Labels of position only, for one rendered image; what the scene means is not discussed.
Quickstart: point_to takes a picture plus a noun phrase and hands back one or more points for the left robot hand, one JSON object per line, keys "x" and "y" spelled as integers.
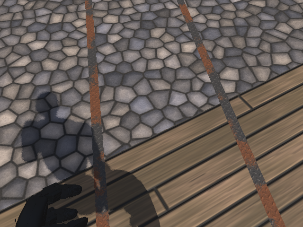
{"x": 37, "y": 214}

